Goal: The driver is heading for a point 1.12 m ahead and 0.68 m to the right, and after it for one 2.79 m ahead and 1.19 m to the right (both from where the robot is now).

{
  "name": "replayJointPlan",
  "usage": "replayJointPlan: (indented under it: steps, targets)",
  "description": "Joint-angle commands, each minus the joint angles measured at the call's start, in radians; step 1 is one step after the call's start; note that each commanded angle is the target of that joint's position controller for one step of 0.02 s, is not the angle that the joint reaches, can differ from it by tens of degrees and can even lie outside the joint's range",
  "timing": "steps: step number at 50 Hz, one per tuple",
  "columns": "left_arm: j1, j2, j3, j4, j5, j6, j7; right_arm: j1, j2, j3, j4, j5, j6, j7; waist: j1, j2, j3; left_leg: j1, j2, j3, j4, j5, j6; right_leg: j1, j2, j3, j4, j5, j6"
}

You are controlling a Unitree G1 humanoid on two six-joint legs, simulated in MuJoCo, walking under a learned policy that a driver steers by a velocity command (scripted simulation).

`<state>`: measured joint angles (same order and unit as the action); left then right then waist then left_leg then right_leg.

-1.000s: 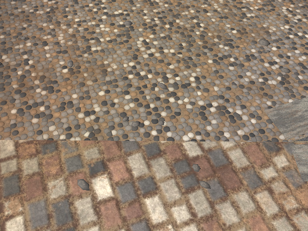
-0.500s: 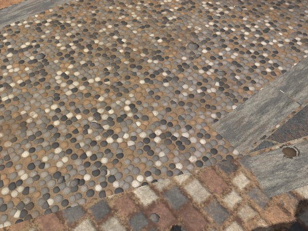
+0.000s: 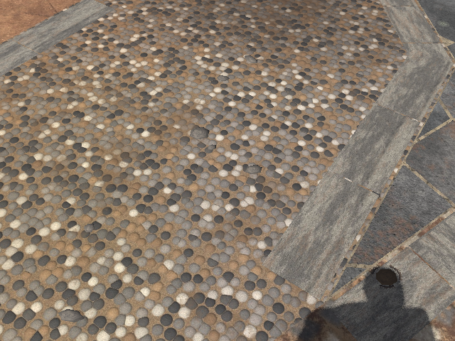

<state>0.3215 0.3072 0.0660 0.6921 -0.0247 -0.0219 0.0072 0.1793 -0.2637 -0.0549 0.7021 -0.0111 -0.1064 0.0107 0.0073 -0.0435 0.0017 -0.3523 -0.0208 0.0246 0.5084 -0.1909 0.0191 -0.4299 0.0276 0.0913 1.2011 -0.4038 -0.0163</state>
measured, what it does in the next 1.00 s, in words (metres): walks ahead, turning right: right foot, then left foot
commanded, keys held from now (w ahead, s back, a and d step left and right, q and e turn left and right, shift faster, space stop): w+e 0.94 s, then w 0.06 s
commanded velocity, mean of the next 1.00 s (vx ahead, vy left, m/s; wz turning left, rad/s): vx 0.50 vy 0.00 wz -0.59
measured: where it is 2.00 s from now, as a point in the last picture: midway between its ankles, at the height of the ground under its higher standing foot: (364, 221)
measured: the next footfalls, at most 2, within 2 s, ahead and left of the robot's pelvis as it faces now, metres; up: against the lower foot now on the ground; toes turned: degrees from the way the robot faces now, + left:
right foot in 0.40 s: +0.34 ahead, -0.18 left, +0.00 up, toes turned -17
left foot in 0.88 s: +0.67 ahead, -0.08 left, +0.00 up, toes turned -35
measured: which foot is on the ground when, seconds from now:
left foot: down 0.00-0.40, up 0.42-0.86, down 0.88-1.00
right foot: up 0.00-0.38, down 0.40-0.88, up 0.90-1.00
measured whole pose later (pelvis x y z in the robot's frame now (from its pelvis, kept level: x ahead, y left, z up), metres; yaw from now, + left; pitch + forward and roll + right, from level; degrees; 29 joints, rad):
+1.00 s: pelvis +0.53 -0.13 +0.00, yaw -35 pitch +1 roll +1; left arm 0.34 0.31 0.06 0.69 -0.03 -0.02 0.01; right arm 0.17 -0.27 -0.05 0.72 -0.01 -0.10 0.02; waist 0.01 -0.04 0.01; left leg -0.34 -0.02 0.02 0.51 -0.19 0.02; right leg -0.42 0.03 0.10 1.19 -0.41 -0.02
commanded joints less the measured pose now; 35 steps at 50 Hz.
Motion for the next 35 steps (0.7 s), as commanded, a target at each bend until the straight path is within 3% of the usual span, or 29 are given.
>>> replayJointPlan:
  steps: [1,3,6,11,15,17,18,19,20,21,22,23,24,25,26,27,29,32,35]
  targets:
    - [-0.052,0.088,0.031,-0.11,-0.005,-0.01,-0.009,0.055,-0.101,-0.028,-0.025,-0.003,-0.004,-0.009,-0.035,0.169,-0.006,0.247,0.271,-0.299,-0.288,-0.02,0.143,-0.278,-0.121,0.03,0.01,0.092,0.009]
    - [-0.064,0.058,0.025,-0.118,-0.004,0.0,-0.012,0.062,-0.117,-0.033,-0.006,0.004,-0.011,-0.01,-0.029,0.158,0.006,0.231,0.274,-0.221,-0.321,0.057,0.161,-0.29,-0.131,0.014,-0.033,0.117,0.019]
    - [-0.114,0.042,0.017,-0.135,0.003,0.004,-0.014,0.073,-0.153,-0.045,0.022,0.0,-0.011,-0.013,-0.034,0.122,0.015,0.263,0.293,-0.133,-0.343,0.17,0.177,-0.336,-0.142,0.012,-0.141,0.208,0.037]
    - [-0.247,0.015,0.004,-0.157,0.002,-0.011,-0.043,0.092,-0.185,-0.049,0.058,0.009,0.007,-0.019,-0.082,0.106,0.049,0.303,0.265,0.039,-0.34,0.249,0.136,-0.28,-0.126,-0.063,-0.412,0.421,0.022]
    - [-0.329,0.019,0.004,-0.194,-0.003,-0.013,-0.066,0.133,-0.219,-0.059,0.089,0.027,0.028,-0.018,-0.098,0.109,0.082,0.395,0.299,0.097,-0.305,0.347,0.115,-0.25,-0.101,-0.123,-0.535,0.358,-0.02]
    - [-0.299,0.05,0.019,-0.2,0.003,-0.009,-0.07,0.124,-0.249,-0.068,0.091,0.038,0.039,-0.023,-0.058,0.138,0.048,0.436,0.303,0.137,-0.199,0.659,0.096,-0.157,-0.048,-0.173,-0.562,0.257,-0.061]
    - [-0.237,0.076,0.034,-0.189,0.006,-0.005,-0.068,0.121,-0.265,-0.073,0.09,0.043,0.045,-0.027,-0.016,0.155,0.003,0.445,0.299,0.156,-0.093,0.833,0.086,-0.065,-0.009,-0.2,-0.569,0.209,-0.086]
    - [-0.098,0.115,0.059,-0.155,0.005,-0.001,-0.063,0.106,-0.267,-0.073,0.086,0.048,0.052,-0.031,0.068,0.142,-0.069,0.403,0.276,0.184,0.087,0.904,0.065,0.119,0.034,-0.216,-0.626,0.244,-0.121]
    - [0.079,0.177,0.092,-0.109,0.002,0.008,-0.045,0.111,-0.236,-0.06,0.077,0.039,0.049,-0.036,0.153,0.096,-0.157,0.216,0.241,0.193,0.345,0.747,0.027,0.417,0.024,-0.143,-0.659,0.294,-0.164]
    - [0.094,0.295,0.109,-0.101,-0.007,0.008,-0.028,0.199,-0.086,-0.013,0.027,-0.019,0.033,-0.023,0.055,-0.201,-0.229,-0.236,0.089,0.167,0.717,-0.222,-0.032,0.781,-0.251,0.335,-0.665,0.303,-0.31]
    - [0.118,0.267,0.092,-0.139,-0.003,-0.012,-0.036,0.147,-0.122,-0.004,-0.007,0.008,-0.007,-0.009,0.091,-0.176,-0.426,-0.41,-0.015,-0.079,0.915,-0.424,-0.043,0.893,-0.378,0.769,-0.857,0.073,-0.441]
    - [0.098,0.196,0.072,-0.124,0.007,-0.026,-0.041,0.026,-0.196,-0.025,-0.033,0.05,-0.029,0.001,0.127,-0.075,-0.301,-0.503,0.045,-0.127,0.913,-0.32,-0.025,0.818,-0.344,0.639,-0.899,0.088,-0.371]
    - [0.051,0.168,0.063,-0.117,0.005,-0.035,-0.04,-0.006,-0.182,-0.017,-0.047,0.051,-0.041,0.0,0.092,-0.03,-0.186,-0.49,0.083,-0.116,0.828,-0.231,-0.011,0.672,-0.303,0.511,-0.901,0.155,-0.334]
    - [-0.021,0.138,0.051,-0.126,0.006,-0.037,-0.038,-0.003,-0.176,-0.017,-0.033,0.026,-0.041,-0.008,0.041,0.033,-0.116,-0.426,0.117,-0.115,0.741,-0.18,-0.017,0.52,-0.261,0.413,-0.905,0.264,-0.304]
    - [-0.071,0.114,0.042,-0.138,0.015,-0.039,-0.035,0.015,-0.188,-0.025,-0.027,0.009,-0.032,-0.01,0.003,0.019,-0.087,-0.349,0.137,-0.12,0.68,-0.148,-0.026,0.41,-0.231,0.346,-0.922,0.365,-0.293]
    - [-0.094,0.111,0.038,-0.146,0.022,-0.038,-0.031,0.03,-0.188,-0.027,-0.023,0.004,-0.02,-0.008,-0.021,0.005,-0.073,-0.299,0.142,-0.119,0.649,-0.132,-0.036,0.34,-0.214,0.32,-0.943,0.409,-0.292]
    - [-0.094,0.119,0.04,-0.132,0.017,-0.043,-0.021,0.036,-0.158,-0.021,-0.02,-0.004,-0.001,-0.008,-0.036,0.01,-0.055,-0.265,0.137,-0.095,0.565,-0.111,-0.065,0.25,-0.197,0.266,-0.963,0.488,-0.298]
    - [-0.058,0.148,0.048,-0.107,0.012,-0.039,-0.001,-0.063,-0.112,-0.003,-0.046,-0.008,0.01,-0.008,-0.008,0.003,-0.016,-0.25,0.108,-0.077,0.362,0.058,-0.095,0.169,-0.146,0.186,-0.969,0.472,-0.268]
    - [-0.016,0.156,0.051,-0.085,0.005,-0.03,0.008,-0.179,-0.091,0.009,-0.068,0.001,0.004,0.003,0.042,-0.022,0.001,-0.167,0.056,-0.071,0.141,0.242,-0.097,0.134,-0.109,0.164,-0.95,0.356,-0.22]
Velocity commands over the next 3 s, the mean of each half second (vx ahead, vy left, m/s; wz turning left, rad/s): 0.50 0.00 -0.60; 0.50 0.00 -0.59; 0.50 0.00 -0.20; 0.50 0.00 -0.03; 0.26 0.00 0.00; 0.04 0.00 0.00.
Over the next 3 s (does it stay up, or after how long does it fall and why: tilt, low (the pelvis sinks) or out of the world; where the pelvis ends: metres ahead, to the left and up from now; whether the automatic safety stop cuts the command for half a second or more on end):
stays up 1.14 -0.63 0.00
